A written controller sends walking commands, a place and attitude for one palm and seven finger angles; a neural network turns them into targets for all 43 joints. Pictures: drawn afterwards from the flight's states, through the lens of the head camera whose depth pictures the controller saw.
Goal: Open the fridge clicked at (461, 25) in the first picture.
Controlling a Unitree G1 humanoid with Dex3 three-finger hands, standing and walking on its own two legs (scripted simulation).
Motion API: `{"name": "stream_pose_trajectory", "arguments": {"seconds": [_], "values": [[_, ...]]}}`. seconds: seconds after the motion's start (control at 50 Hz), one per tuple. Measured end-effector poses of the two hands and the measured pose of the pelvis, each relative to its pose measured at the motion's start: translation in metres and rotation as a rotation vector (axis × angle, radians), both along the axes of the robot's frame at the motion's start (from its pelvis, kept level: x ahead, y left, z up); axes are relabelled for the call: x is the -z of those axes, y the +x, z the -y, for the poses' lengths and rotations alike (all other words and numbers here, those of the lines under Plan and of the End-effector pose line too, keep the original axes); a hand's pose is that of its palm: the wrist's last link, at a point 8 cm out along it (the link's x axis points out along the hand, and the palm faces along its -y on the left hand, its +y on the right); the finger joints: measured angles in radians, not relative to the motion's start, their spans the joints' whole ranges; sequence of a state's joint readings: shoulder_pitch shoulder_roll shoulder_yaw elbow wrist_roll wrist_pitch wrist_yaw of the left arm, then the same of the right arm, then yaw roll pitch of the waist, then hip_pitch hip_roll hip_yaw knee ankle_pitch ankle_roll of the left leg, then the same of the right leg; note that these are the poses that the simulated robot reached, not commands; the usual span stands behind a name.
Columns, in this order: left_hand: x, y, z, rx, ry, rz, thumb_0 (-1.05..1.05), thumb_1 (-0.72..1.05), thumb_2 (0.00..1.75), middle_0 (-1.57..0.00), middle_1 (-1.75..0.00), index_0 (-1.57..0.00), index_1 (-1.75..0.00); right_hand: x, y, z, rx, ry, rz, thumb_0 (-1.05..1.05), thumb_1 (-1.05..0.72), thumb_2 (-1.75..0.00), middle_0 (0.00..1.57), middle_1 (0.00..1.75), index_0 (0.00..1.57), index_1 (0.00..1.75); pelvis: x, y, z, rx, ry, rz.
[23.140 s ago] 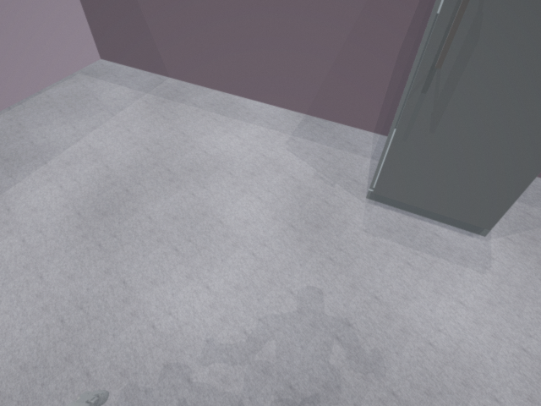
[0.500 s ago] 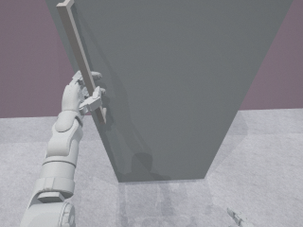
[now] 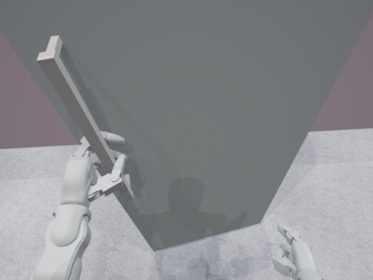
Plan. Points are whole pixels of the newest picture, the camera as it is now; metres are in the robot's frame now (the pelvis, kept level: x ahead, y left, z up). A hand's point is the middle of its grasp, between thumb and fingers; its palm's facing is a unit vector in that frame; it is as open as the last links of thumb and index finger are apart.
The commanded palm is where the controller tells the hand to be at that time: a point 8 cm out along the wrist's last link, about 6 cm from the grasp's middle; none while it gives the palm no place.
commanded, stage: walk backward, drawing the door open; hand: left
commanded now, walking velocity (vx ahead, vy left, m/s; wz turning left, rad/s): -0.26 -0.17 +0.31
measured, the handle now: (102, 141) +0.32 +0.17 +0.17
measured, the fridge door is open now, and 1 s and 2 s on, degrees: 12 41 80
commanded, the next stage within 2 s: stop walking and hold the door back in 1.90 s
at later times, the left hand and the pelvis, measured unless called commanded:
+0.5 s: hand (139, 228) +0.18 +0.08 +0.13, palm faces +0.33 -0.92 -0.21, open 6.1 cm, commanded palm +0.14 +0.12 +0.14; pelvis -0.02 -0.10 -0.01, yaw +15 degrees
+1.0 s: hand out of the picture +0.09 -0.02 +0.13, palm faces +0.66 -0.71 -0.26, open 6.3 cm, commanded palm +0.03 -0.01 +0.14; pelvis -0.02 -0.29 -0.02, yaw +39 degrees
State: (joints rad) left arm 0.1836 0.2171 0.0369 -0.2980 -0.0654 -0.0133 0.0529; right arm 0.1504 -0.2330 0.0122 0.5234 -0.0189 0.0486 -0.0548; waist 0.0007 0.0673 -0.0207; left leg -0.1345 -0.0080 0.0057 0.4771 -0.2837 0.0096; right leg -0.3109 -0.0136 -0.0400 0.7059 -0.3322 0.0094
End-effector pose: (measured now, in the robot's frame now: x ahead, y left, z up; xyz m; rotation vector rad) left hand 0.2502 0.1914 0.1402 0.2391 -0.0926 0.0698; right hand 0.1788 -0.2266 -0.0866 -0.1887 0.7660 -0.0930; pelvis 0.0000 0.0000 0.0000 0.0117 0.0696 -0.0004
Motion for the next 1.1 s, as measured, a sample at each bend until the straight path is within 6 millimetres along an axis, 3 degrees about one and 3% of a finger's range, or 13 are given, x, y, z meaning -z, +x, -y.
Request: {"name": "stream_pose_trajectory", "arguments": {"seconds": [0.16,0.28,0.48,0.52,0.66,0.74,0.84,0.98,1.06,1.1], "values": [[-0.002,-0.022,0.014,-0.137,0.059,-0.021,-0.04,0.64,0.81,-0.45,-1.40,-0.32,-1.40,0.018,0.007,-0.010,-0.091,0.121,-0.002,0.01,-0.91,-0.90,0.20,0.30,0.20,0.30,0.006,0.009,0.033,-0.075,0.045,0.053],[-0.001,-0.047,0.030,-0.206,0.062,-0.009,-0.04,0.66,0.79,-0.45,-1.40,-0.28,-1.40,0.030,0.009,0.011,-0.140,0.098,-0.030,0.01,-0.91,-0.90,0.20,0.30,0.20,0.30,0.008,-0.004,0.057,-0.140,0.059,0.040],[0.002,-0.098,0.063,-0.249,-0.004,0.043,-0.01,0.67,0.79,-0.45,-1.40,-0.31,-1.40,0.018,0.006,0.049,-0.207,-0.012,-0.027,0.01,-0.91,-0.90,0.20,0.30,0.20,0.30,0.010,-0.016,0.096,-0.259,0.047,0.054],[0.004,-0.107,0.070,-0.240,-0.023,0.078,0.00,0.67,0.79,-0.45,-1.40,-0.32,-1.40,0.016,0.007,0.055,-0.219,-0.030,0.016,0.01,-0.91,-0.90,0.20,0.30,0.20,0.30,0.018,-0.020,0.101,-0.259,0.011,0.056],[0.002,-0.140,0.095,-0.309,0.023,0.073,-0.01,0.64,0.77,-0.45,-1.40,-0.33,-1.40,0.003,0.005,0.072,-0.366,-0.028,-0.007,0.01,-0.91,-0.90,0.20,0.30,0.20,0.30,0.006,-0.033,0.155,-0.402,-0.039,0.094],[0.003,-0.159,0.117,-0.403,0.024,0.093,-0.01,0.64,0.78,-0.45,-1.40,-0.32,-1.40,0.007,0.018,0.089,-0.429,0.005,0.019,0.01,-0.91,-0.90,0.20,0.30,0.21,0.30,0.012,-0.031,0.194,-0.447,-0.043,0.084],[0.003,-0.180,0.146,-0.563,0.078,0.102,-0.02,0.64,0.80,-0.46,-1.40,-0.30,-1.40,0.026,0.044,0.120,-0.491,0.038,0.023,0.01,-0.91,-0.90,0.20,0.30,0.21,0.30,0.024,-0.027,0.247,-0.535,-0.035,0.089],[0.000,-0.210,0.184,-0.638,0.073,0.072,-0.01,0.64,0.77,-0.45,-1.40,-0.31,-1.40,0.018,0.064,0.154,-0.572,-0.045,0.015,0.01,-0.91,-0.90,0.20,0.30,0.20,0.30,0.014,-0.022,0.289,-0.667,0.020,0.067],[0.006,-0.223,0.204,-0.663,0.072,0.167,-0.01,0.63,0.78,-0.46,-1.40,-0.31,-1.40,0.020,0.075,0.161,-0.646,-0.073,0.084,0.01,-0.91,-0.90,0.20,0.30,0.20,0.30,0.031,-0.023,0.315,-0.722,0.007,0.058],[0.007,-0.228,0.215,-0.700,0.094,0.182,-0.01,0.64,0.79,-0.46,-1.40,-0.31,-1.40,0.019,0.073,0.166,-0.696,-0.075,0.056,0.01,-0.91,-0.90,0.20,0.30,0.20,0.30,0.028,-0.021,0.335,-0.746,0.029,0.087]]}}
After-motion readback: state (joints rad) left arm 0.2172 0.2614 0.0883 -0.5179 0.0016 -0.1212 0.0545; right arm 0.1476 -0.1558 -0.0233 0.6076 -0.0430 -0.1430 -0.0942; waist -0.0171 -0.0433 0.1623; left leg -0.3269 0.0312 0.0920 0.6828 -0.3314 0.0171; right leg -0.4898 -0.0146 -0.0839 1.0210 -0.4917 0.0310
